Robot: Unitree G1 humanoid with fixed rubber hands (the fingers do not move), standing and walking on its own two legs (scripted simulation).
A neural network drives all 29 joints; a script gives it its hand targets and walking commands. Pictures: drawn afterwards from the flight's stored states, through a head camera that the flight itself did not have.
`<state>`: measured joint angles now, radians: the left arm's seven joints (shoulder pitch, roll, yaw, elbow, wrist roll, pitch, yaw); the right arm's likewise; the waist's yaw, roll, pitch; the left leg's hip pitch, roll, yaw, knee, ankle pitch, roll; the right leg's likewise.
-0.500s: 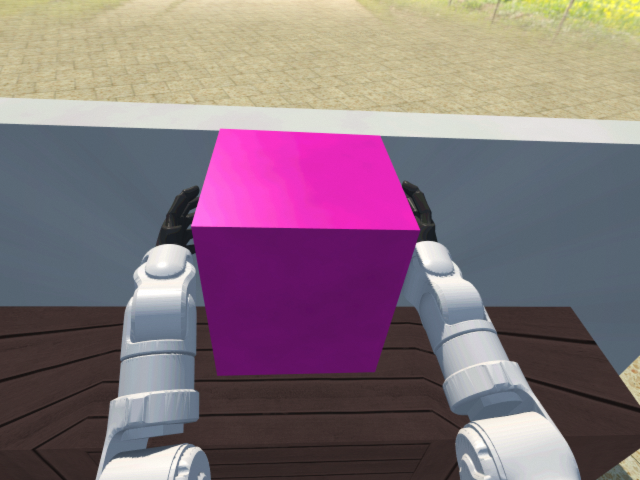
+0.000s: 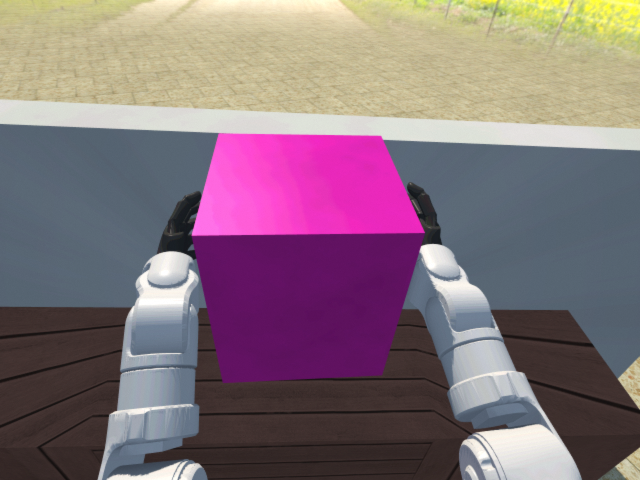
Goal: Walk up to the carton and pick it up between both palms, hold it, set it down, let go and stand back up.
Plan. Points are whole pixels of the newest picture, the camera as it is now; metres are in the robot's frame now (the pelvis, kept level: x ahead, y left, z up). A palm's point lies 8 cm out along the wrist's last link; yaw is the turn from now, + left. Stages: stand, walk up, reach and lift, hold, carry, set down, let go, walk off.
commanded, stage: hold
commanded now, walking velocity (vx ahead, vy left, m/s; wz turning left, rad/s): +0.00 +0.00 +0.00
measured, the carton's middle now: (302, 258) +0.37 +0.01 +0.14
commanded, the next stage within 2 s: set down in 1.26 s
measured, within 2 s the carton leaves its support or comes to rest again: neither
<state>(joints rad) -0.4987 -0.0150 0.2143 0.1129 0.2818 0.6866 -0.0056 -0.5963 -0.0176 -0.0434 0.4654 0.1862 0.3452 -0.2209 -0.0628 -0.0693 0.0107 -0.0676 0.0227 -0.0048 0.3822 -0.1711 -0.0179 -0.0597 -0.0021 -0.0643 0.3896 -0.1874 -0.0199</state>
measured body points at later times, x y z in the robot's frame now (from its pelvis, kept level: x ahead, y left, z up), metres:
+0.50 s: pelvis +0.01 -0.01 +0.00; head -0.03 +0.01 +0.45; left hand +0.38 +0.15 +0.18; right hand +0.39 -0.15 +0.18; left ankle +0.03 +0.13 -0.74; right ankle +0.03 -0.10 -0.74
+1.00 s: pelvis +0.00 +0.00 +0.00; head -0.07 +0.02 +0.44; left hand +0.35 +0.16 +0.18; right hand +0.36 -0.15 +0.19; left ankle +0.03 +0.13 -0.74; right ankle +0.03 -0.10 -0.74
